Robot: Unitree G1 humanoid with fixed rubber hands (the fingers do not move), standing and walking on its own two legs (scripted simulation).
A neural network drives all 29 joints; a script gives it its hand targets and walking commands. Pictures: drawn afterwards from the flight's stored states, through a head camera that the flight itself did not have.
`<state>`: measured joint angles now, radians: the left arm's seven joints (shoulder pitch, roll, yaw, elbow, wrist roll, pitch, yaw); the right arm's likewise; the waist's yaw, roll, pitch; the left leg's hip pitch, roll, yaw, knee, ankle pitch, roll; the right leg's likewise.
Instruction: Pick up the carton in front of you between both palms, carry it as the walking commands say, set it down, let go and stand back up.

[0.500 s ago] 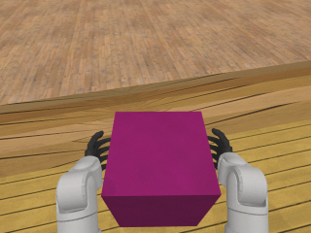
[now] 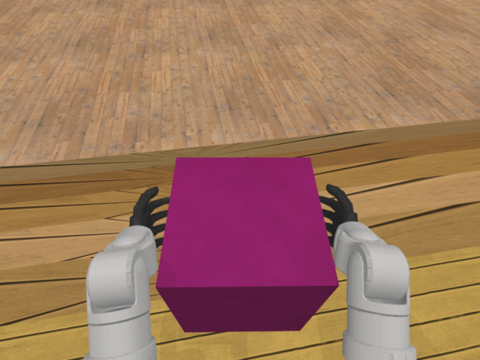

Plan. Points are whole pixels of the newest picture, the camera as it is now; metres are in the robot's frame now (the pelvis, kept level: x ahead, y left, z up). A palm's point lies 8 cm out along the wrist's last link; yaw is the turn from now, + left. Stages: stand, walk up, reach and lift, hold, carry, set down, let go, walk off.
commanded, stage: carry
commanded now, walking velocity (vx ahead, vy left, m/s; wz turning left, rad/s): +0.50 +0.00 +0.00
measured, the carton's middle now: (243, 251) +0.29 +0.00 +0.03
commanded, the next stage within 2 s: none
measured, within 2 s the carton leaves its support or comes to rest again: neither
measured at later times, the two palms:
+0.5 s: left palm (184, 91) +0.68 +0.13 +0.11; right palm (306, 90) +0.69 -0.17 +0.11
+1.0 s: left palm (181, 52) +1.03 +0.18 +0.05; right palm (270, 51) +1.02 -0.12 +0.06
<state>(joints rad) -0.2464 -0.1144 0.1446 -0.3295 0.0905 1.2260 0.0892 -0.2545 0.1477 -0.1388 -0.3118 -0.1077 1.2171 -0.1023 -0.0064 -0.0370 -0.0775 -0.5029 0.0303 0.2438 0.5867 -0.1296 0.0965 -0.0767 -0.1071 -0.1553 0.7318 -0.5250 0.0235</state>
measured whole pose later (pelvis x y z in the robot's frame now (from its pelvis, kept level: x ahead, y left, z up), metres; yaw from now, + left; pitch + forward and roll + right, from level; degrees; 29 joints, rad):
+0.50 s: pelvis +0.31 -0.02 +0.00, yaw +1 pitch +4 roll +0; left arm -0.72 -0.01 0.22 0.16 0.08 1.20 0.11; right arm -0.74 -0.03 -0.21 0.17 -0.03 1.22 -0.13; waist 0.02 0.02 0.03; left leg -0.36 0.01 0.04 1.18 -0.52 0.03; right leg -0.53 0.00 -0.16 0.69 -0.24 -0.11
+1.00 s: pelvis +0.66 +0.03 -0.10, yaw +0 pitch +2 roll -2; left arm -0.78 0.04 0.20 0.19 0.01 1.21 0.14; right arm -0.77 0.01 -0.26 0.16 -0.10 1.22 -0.12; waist 0.00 0.01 -0.03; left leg -0.49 -0.03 0.08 0.67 -0.23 0.12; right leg -0.29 0.03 0.00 1.49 -0.67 -0.01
